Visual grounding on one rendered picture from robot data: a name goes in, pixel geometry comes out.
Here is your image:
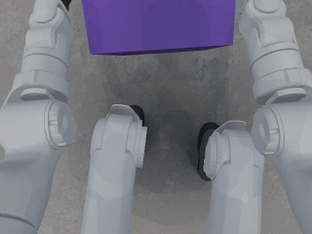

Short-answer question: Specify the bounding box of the robot left hand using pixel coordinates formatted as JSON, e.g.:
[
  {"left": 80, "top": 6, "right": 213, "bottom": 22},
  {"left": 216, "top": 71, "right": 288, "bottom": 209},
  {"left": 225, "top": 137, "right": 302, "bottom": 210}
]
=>
[{"left": 60, "top": 0, "right": 72, "bottom": 12}]

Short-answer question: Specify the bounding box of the left robot shin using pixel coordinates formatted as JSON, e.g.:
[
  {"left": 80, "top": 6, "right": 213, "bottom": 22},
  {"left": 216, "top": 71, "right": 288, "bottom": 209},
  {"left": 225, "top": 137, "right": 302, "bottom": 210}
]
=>
[{"left": 90, "top": 104, "right": 140, "bottom": 156}]

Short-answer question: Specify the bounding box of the carton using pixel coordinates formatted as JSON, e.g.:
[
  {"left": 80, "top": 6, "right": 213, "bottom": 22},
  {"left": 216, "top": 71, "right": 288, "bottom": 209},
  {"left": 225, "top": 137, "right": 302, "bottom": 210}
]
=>
[{"left": 82, "top": 0, "right": 236, "bottom": 56}]

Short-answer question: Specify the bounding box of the robot left forearm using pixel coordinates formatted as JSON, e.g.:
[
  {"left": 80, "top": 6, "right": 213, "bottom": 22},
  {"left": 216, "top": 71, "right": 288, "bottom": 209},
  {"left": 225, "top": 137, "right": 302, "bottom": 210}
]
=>
[{"left": 0, "top": 0, "right": 74, "bottom": 146}]

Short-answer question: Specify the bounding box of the robot left foot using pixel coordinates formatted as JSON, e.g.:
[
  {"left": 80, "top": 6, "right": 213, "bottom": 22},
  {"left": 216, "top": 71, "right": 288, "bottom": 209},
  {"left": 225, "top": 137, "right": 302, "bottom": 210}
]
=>
[{"left": 130, "top": 105, "right": 145, "bottom": 127}]

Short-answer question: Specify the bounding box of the right robot upper arm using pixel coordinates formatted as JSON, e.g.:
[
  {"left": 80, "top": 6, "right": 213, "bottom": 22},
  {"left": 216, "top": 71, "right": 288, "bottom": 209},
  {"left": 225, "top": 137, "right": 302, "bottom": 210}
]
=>
[{"left": 251, "top": 100, "right": 312, "bottom": 234}]

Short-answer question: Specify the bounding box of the robot right forearm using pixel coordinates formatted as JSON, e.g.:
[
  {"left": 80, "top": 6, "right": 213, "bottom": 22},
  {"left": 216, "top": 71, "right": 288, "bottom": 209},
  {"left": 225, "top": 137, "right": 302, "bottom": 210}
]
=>
[{"left": 238, "top": 0, "right": 312, "bottom": 105}]

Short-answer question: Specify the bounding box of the left robot upper arm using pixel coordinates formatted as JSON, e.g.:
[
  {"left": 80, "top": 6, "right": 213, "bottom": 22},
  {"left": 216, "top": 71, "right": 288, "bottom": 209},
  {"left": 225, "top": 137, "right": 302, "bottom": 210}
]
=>
[{"left": 0, "top": 98, "right": 77, "bottom": 234}]

